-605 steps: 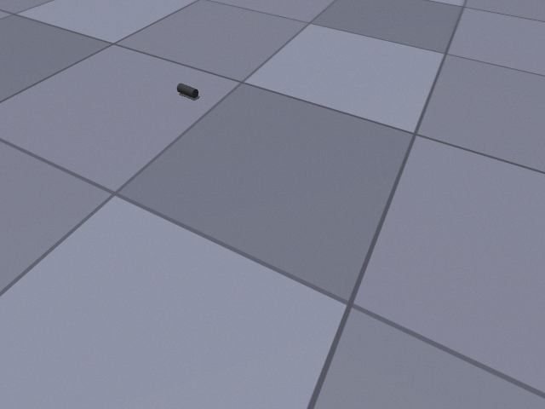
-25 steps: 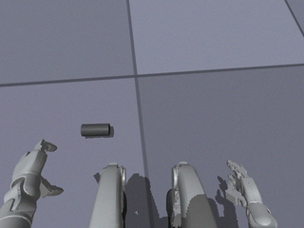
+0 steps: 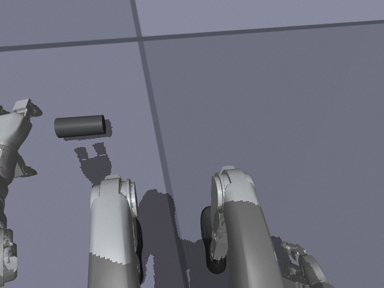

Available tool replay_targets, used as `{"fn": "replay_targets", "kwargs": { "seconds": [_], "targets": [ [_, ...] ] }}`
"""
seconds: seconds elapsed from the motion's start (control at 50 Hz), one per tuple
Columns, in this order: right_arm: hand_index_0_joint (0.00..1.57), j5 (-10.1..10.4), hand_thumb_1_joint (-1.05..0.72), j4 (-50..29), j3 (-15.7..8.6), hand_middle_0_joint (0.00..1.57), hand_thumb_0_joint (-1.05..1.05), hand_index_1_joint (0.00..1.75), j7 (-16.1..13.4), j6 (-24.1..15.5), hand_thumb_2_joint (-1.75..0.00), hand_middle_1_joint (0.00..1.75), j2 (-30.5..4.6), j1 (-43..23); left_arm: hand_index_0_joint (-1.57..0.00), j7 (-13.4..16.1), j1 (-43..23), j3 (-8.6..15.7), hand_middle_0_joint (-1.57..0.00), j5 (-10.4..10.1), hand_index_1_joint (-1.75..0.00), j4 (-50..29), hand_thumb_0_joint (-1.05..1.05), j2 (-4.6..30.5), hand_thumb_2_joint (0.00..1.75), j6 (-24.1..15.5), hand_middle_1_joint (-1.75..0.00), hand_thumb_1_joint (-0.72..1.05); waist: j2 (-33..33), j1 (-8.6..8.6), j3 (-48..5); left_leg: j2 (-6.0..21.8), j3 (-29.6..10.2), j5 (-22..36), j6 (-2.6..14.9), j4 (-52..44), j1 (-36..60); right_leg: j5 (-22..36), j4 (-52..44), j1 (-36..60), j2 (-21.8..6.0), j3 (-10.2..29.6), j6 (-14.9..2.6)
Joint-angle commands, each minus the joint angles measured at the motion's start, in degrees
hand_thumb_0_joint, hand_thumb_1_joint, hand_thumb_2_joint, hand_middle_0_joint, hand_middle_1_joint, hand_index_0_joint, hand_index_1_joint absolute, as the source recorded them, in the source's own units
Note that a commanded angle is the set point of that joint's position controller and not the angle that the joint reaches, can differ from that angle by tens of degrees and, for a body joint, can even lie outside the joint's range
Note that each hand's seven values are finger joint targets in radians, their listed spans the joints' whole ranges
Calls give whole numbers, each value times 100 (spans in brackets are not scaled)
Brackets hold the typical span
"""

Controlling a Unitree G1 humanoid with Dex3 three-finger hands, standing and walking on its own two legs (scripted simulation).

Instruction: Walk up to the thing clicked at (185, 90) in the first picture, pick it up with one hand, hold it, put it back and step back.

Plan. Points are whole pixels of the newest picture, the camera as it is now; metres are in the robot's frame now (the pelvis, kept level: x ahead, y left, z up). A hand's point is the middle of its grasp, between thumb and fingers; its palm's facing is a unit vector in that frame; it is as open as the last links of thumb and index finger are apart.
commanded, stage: rise first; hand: left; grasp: from above
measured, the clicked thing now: (81, 126) +0.52 +0.29 -0.36
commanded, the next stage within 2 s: none
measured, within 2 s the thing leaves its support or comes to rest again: neither
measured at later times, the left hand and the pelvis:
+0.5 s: hand (37, 132) +0.44 +0.34 -0.20, palm faces -0.44 -0.06 -0.89, open 14.0 cm; pelvis +0.00 +0.00 -0.05, yaw -2 degrees
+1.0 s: hand (45, 128) +0.46 +0.34 -0.23, palm faces -0.44 -0.07 -0.89, open 14.1 cm; pelvis +0.01 +0.00 -0.07, yaw -3 degrees
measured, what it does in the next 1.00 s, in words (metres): lowers itself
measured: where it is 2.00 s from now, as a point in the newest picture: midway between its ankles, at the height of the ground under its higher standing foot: (174, 257)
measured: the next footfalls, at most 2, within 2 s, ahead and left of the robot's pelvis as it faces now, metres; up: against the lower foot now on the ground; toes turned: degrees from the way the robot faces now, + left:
none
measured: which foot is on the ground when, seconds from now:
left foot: down 0.00-1.00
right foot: down 0.00-1.00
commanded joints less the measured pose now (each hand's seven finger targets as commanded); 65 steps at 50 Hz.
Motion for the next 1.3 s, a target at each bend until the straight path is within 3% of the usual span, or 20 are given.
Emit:
{"fn": "replay_targets", "kwargs": {
  "seconds": [0.0, 0.06, 0.14, 0.18, 0.28, 0.34, 0.38, 0.48, 0.58, 0.6, 0.64, 0.68, 0.7, 0.82, 0.88, 0.94, 1.04, 1.08, 1.12, 1.28],
  "targets": [
    [20, -90, -89, -249, -394, 20, 0, 30, -11, 48, -90, 30, -1291, 853, -5, 487, -1766, 352, -6, 357, -99, -427, 0, 2009, 103, -140, -99, -55, 1188, 8, -3503, -174, 248, 382, 148, -1454, 2668, 367, -1047, 1249, 184, -428, -385],
    [20, -155, -89, -225, -346, 20, 0, 30, 26, 111, -90, 30, -1315, 822, -6, 611, -2099, 147, -6, 549, -98, -210, 0, 1921, 101, -163, -98, -53, 1338, -81, -3381, -174, 193, 247, 135, -1371, 2653, 290, -899, 901, 166, -471, -382],
    [20, -238, -89, -155, -300, 20, 0, 30, 47, 163, -90, 30, -1369, 843, -7, 746, -2434, 181, -7, 801, -97, 59, 0, 2236, 101, -191, -97, -53, 1354, -173, -3310, -201, 216, 79, 155, -1187, 2421, 181, -791, 791, 163, -499, -372],
    [20, -285, -89, -126, -273, 20, 0, 30, 65, 191, -90, 30, -1376, 872, -7, 804, -2558, 218, -7, 928, -97, 73, 0, 2336, 100, -215, -97, -52, 1488, -141, -3454, -211, 212, 201, 139, -1117, 2503, 272, -683, 710, 162, -515, -382],
    [20, -377, -90, -63, -211, 20, 0, 30, 113, 250, -90, 30, -1371, 900, -8, 891, -2671, 56, -8, 1150, -98, 438, 0, 2226, 100, -205, -98, -52, 1512, -287, -3450, -229, 249, 507, 148, -856, 2429, 520, -538, 677, 174, -537, -368],
    [20, -419, -90, -32, -178, 20, 0, 30, 128, 274, -90, 30, -1412, 940, -8, 980, -2795, 210, -8, 1240, -97, 529, 0, 2501, 100, -207, -97, -52, 1477, -280, -3559, -226, 252, 695, 151, -705, 2436, 676, -458, 735, 189, -552, -368],
    [20, -487, -90, -30, -133, 20, 0, 30, 155, 291, -90, 30, -1404, 947, -9, 1022, -2877, 162, -9, 1228, -97, 631, 0, 2378, 98, -187, -97, -51, 1414, -401, -3505, -232, 300, 735, 183, -581, 2290, 738, -454, 763, 200, -568, -343],
    [20, -539, -90, -21, -64, 20, 0, 30, 175, 289, -90, 30, -1403, 904, -8, 1064, -3018, 216, -8, 1243, -98, 729, 0, 2599, 99, -162, -98, -53, 1437, -384, -3507, -244, 345, 640, 205, -454, 2062, 655, -405, 824, 224, -548, -340],
    [20, -576, -90, -5, -35, 20, 0, 30, 205, 301, -90, 30, -1422, 1007, -7, 1061, -3031, 161, -7, 1242, -100, 733, 0, 2533, 100, -135, -100, -54, 1567, -487, -3593, -216, 293, 998, 180, -355, 2199, 989, -273, 842, 245, -621, -336],
    [20, -574, -90, -36, -42, 20, 0, 30, 215, 305, -90, 30, -1450, 992, -7, 1085, -3101, 241, -7, 1201, -100, 692, 0, 2638, 99, -142, -100, -53, 1608, -482, -3589, -211, 268, 902, 176, -378, 2170, 904, -243, 774, 242, -625, -340],
    [20, -592, -91, -29, 11, 20, 0, 30, 219, 309, -90, 30, -1423, 956, -7, 1072, -2939, 140, -7, 1223, -100, 861, 0, 2509, 100, -105, -100, -54, 1631, -442, -3396, -207, 271, 853, 166, -373, 2155, 840, -248, 674, 242, -618, -351],
    [20, -606, -90, -44, 34, 20, 0, 30, 235, 314, -90, 30, -1471, 1001, -7, 1078, -3095, 166, -7, 1235, -100, 771, 0, 2576, 101, -116, -100, -55, 1714, -563, -3398, -192, 203, 911, 158, -369, 2179, 913, -177, 633, 238, -669, -332],
    [20, -576, -90, -38, 9, 20, 0, 30, 225, 316, -90, 30, -1486, 978, -7, 1079, -3055, 206, -7, 1189, -100, 738, 0, 2646, 100, -115, -100, -54, 1686, -481, -3500, -179, 187, 925, 150, -342, 2254, 910, -150, 593, 244, -659, -348],
    [20, -590, -90, -70, 53, 20, 0, 30, 262, 320, -90, 30, -1466, 974, -6, 1095, -2988, 209, -6, 1176, -101, 799, 0, 2647, 101, -121, -102, -55, 1747, -508, -3348, -194, 227, 846, 156, -293, 2093, 868, -143, 606, 251, -648, -348],
    [20, -602, -90, -64, 67, 20, 0, 30, 268, 324, -90, 30, -1514, 1065, -6, 1117, -3015, 223, -6, 1197, -101, 807, 0, 2670, 100, -139, -101, -55, 1762, -588, -3450, -186, 216, 1131, 150, -202, 2182, 1117, -93, 693, 252, -671, -330],
    [20, -603, -90, -66, 86, 20, 0, 30, 286, 332, -90, 30, -1507, 1029, -7, 1152, -3020, 316, -6, 1207, -101, 829, 0, 2836, 100, -149, -102, -54, 1732, -534, -3496, -198, 244, 1035, 159, -173, 2058, 1037, -117, 746, 281, -661, -350],
    [20, -658, -90, -53, 141, 20, 0, 30, 297, 317, -90, 30, -1530, 1032, -3, 1199, -3088, 316, -7, 1207, -101, 933, 0, 2835, 108, -167, -98, -61, 1676, -616, -3302, -217, 277, 818, 188, -139, 1864, 882, -148, 756, 281, -662, -324],
    [20, -650, -90, -42, 143, 20, 0, 30, 304, 315, -90, 30, -1545, 1004, -5, 1205, -3092, 220, -6, 1241, -101, 979, 0, 2743, 103, -161, -100, -57, 1745, -630, -3298, -202, 212, 779, 165, -178, 1943, 850, -99, 618, 281, -703, -335],
    [20, -651, -90, -56, 142, 20, 0, 30, 314, 300, -90, 30, -1547, 1048, -5, 1247, -3067, 300, -6, 1234, -102, 975, 0, 2826, 103, -162, -101, -57, 1715, -631, -3343, -204, 213, 902, 166, -154, 1966, 963, -98, 704, 282, -710, -337],
    [20, -661, -91, -15, 186, 20, 0, 30, 350, 273, -90, 30, -1533, 1089, -6, 1279, -3131, 210, -7, 1265, -102, 978, 0, 2732, 102, -102, -102, -56, 1783, -719, -3378, -191, 227, 1148, 166, -25, 2005, 1196, -55, 786, 298, -696, -319]
  ]
}}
